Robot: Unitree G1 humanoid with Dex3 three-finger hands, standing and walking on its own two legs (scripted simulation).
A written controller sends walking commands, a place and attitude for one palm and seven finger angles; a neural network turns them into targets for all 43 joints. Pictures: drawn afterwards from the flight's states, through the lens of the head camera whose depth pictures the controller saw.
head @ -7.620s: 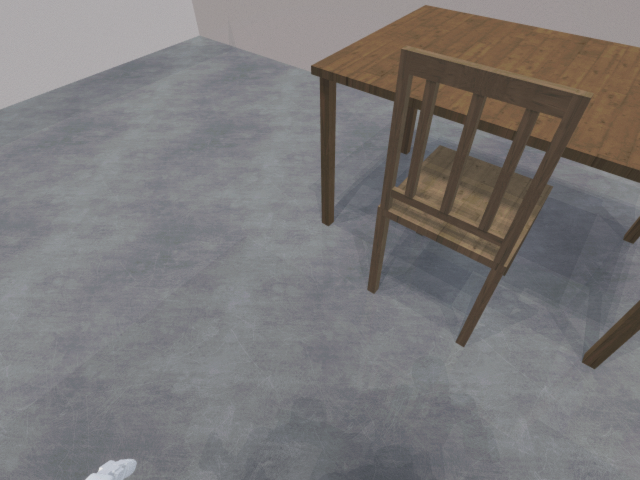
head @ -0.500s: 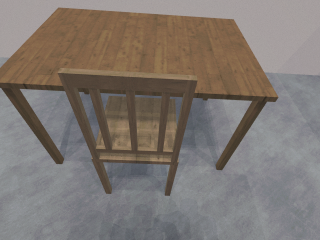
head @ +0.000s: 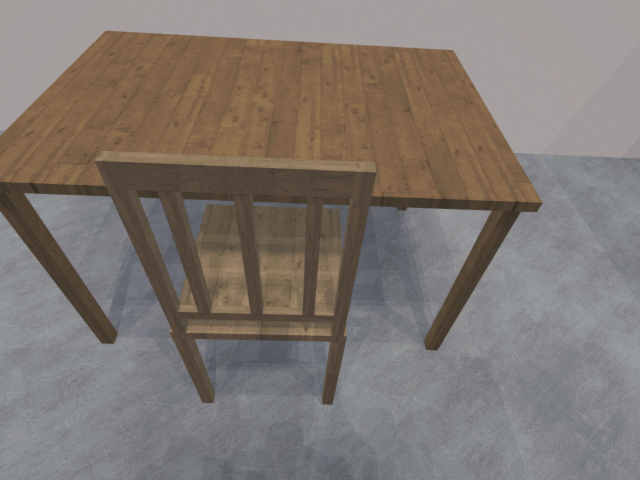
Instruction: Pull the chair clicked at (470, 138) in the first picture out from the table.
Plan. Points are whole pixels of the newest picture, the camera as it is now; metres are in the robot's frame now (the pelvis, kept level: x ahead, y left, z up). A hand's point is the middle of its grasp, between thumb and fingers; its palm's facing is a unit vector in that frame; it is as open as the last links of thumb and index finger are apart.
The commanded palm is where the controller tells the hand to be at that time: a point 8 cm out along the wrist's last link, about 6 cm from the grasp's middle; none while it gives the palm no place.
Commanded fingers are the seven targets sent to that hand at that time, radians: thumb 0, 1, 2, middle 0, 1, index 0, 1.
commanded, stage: shuffle to correct the standing spot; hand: left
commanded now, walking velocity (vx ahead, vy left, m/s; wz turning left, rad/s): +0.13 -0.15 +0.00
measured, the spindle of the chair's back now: (251, 260) +0.49 +0.15 -0.08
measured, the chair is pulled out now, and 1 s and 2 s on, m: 0.00 0.00 0.00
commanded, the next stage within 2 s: come to a stop and stand still in 0.08 s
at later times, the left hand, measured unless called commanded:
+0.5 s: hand out of the picture +0.03 +0.11 -0.18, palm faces +0.08 -0.99 -0.15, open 7.3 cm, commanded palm none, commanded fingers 0.00 0.90 0.90 -0.20 -0.30 -0.20 -0.30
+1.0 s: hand out of the picture +0.03 +0.19 -0.17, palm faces -0.01 -0.97 -0.23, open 7.3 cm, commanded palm none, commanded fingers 0.00 0.90 0.90 -0.20 -0.30 -0.20 -0.30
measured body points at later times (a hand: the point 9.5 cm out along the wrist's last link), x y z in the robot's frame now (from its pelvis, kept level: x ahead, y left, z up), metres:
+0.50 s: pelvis +0.05 -0.04 +0.00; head +0.06 -0.03 +0.45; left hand +0.03 +0.16 -0.16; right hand +0.10 -0.27 -0.15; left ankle +0.03 +0.07 -0.74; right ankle -0.05 -0.15 -0.73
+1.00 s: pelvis -0.03 +0.00 -0.01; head -0.05 +0.00 +0.44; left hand +0.04 +0.24 -0.15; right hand +0.01 -0.23 -0.16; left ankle +0.03 +0.06 -0.74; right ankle -0.01 -0.15 -0.73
